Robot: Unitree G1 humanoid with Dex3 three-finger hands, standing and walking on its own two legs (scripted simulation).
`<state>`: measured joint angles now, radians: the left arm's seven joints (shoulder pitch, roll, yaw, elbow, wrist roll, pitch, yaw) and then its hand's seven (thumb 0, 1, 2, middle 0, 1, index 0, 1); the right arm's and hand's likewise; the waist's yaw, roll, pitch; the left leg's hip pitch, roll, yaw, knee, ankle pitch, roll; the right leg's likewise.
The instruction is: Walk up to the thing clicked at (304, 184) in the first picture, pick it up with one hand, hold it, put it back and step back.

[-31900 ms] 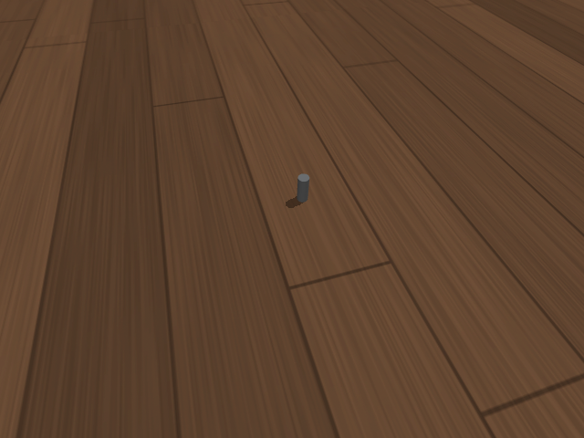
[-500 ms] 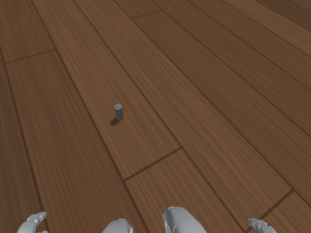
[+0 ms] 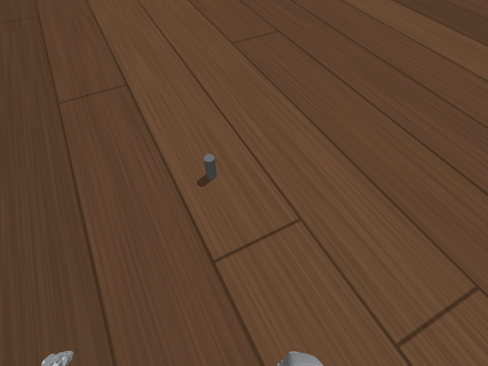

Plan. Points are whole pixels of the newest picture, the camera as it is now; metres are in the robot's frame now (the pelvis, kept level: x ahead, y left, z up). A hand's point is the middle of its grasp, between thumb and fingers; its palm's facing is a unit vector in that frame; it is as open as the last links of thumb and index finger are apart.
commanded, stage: step back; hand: left
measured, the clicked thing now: (210, 166) +1.07 +0.18 -0.68
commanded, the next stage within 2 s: stand in 0.84 s
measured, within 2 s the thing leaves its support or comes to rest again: neither
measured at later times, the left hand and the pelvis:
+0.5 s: hand out of the picture +0.08 +0.26 -0.14, palm faces -0.01 -0.94 -0.34, open 7.4 cm; pelvis +0.01 +0.00 +0.01, yaw -2 degrees
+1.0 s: hand out of the picture +0.13 +0.25 -0.12, palm faces -0.05 -0.94 -0.34, open 7.4 cm; pelvis +0.01 +0.00 +0.03, yaw -2 degrees
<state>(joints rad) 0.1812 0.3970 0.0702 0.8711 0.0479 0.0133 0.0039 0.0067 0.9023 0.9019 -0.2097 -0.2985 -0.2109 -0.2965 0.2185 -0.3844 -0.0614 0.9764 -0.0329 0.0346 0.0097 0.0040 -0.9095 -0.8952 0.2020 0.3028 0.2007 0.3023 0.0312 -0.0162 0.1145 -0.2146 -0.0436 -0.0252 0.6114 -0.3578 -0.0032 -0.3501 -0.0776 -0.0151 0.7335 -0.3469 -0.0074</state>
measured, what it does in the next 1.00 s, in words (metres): stands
